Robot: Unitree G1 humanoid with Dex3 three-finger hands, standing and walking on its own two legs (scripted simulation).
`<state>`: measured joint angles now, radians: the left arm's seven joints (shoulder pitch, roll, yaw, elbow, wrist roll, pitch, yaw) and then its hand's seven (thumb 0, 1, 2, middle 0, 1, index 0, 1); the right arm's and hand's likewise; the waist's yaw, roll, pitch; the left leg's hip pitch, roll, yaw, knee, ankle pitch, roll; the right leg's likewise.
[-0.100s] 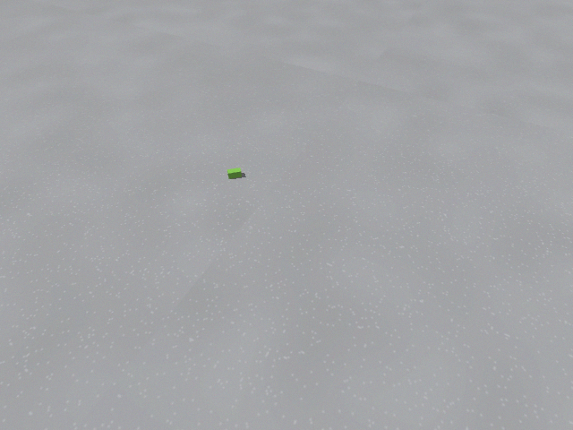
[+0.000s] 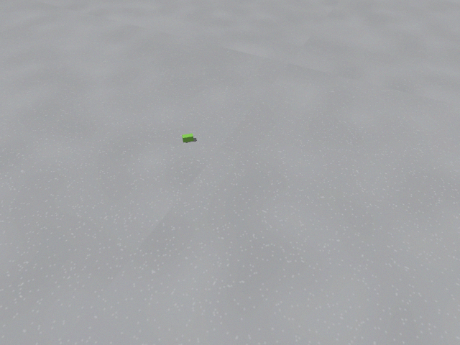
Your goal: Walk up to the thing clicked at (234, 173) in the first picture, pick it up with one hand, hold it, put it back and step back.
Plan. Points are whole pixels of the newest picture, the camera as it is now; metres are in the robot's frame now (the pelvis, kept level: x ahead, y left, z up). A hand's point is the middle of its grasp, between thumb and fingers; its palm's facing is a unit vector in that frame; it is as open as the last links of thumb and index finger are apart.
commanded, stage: stand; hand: left
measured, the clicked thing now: (187, 137) +1.46 +0.29 -0.76
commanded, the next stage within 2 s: walk up in 1.02 s
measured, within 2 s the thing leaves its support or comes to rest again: neither
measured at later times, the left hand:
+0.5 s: hand out of the picture +0.09 +0.25 -0.16, palm faces -0.02 -0.94 -0.33, open 7.4 cm
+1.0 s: hand out of the picture +0.08 +0.25 -0.15, palm faces -0.02 -0.94 -0.34, open 7.4 cm
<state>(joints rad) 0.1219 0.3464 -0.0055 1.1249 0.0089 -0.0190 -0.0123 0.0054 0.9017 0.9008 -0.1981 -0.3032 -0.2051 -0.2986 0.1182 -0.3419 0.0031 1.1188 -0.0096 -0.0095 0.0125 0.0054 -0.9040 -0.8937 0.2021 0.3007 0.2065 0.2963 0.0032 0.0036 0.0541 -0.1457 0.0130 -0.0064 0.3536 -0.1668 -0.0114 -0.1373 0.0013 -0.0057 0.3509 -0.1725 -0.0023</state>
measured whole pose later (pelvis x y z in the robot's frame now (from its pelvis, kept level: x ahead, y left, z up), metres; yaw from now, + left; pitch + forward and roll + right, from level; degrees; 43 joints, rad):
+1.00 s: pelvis +0.01 +0.00 +0.00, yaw +0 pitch -2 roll +0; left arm 0.12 0.35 0.00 1.13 0.01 -0.01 -0.01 0.01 0.90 0.90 -0.20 -0.30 -0.21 -0.30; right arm 0.11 -0.35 0.01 1.12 -0.01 -0.01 0.01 0.01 -0.90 -0.89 0.20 0.30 0.21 0.30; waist 0.00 0.01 0.05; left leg -0.11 0.01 -0.01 0.32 -0.17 -0.01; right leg -0.11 0.00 -0.01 0.32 -0.18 0.00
